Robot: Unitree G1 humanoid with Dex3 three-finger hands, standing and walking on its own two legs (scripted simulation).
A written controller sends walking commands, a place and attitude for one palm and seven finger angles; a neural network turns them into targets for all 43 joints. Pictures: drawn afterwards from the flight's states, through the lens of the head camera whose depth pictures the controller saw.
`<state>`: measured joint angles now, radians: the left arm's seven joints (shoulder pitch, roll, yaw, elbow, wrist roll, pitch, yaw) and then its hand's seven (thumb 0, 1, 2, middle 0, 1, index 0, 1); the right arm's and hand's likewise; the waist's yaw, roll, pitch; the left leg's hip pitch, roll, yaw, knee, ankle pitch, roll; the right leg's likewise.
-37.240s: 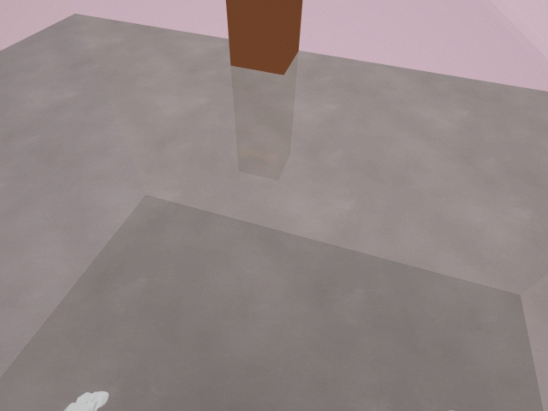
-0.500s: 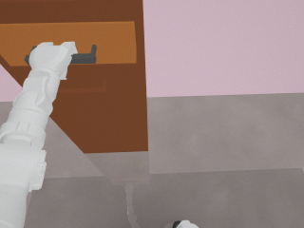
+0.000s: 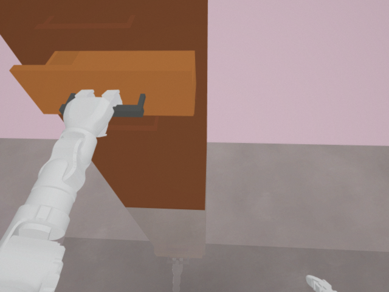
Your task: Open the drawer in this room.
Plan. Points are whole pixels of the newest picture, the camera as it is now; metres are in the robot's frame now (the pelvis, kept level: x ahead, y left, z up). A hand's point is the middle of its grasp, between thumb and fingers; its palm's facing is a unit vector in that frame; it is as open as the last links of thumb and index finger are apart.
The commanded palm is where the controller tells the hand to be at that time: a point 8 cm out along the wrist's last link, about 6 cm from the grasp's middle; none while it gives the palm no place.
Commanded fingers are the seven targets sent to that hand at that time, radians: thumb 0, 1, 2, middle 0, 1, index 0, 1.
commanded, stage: pull the drawer open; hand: left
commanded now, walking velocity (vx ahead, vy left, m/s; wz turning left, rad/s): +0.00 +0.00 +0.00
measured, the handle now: (104, 104) +0.49 +0.22 +0.11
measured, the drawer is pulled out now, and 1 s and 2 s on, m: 0.07 0.19 0.30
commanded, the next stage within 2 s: none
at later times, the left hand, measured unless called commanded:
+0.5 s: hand (91, 155) +0.36 +0.22 +0.08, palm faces +0.02 -0.03 -1.00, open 5.4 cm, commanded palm +0.33 +0.23 +0.14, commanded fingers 0.00 0.90 0.90 -0.40 -1.35 -0.40 -1.35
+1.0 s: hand (81, 182) +0.30 +0.23 +0.08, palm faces +0.04 -0.05 -1.00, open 5.3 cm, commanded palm +0.27 +0.23 +0.14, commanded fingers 0.00 0.90 0.90 -0.40 -1.35 -0.40 -1.35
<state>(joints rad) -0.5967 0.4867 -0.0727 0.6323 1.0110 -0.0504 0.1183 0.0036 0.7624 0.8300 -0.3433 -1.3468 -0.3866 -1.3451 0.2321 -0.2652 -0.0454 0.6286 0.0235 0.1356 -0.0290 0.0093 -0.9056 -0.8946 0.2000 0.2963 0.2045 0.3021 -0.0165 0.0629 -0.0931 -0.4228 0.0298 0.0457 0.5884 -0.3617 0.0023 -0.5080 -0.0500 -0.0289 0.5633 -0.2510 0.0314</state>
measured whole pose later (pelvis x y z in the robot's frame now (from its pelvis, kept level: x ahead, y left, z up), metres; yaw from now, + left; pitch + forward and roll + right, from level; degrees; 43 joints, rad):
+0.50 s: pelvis -0.01 -0.01 +0.00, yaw +1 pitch +7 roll +0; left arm -0.35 0.48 -0.06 0.39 0.98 -0.05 0.11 0.01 0.76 0.83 -0.34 -1.35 -0.40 -1.35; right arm 0.20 -0.26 -0.03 0.63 0.02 0.11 -0.05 0.01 -0.91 -0.89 0.20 0.30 0.20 0.30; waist 0.02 0.08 -0.06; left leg -0.34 0.03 0.03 0.55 -0.34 -0.01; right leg -0.43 -0.05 -0.04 0.55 -0.25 0.02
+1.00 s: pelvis -0.01 -0.01 +0.01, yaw +0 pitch +5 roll +0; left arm -0.10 0.47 -0.05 0.13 0.96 -0.04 0.12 0.01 0.76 0.83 -0.32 -1.35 -0.42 -1.34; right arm 0.15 -0.26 -0.02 0.62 0.01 0.07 -0.05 0.01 -0.91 -0.89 0.20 0.30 0.20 0.30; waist 0.05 0.08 -0.04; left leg -0.27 0.02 0.04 0.51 -0.32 -0.01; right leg -0.37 -0.05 -0.03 0.53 -0.23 0.02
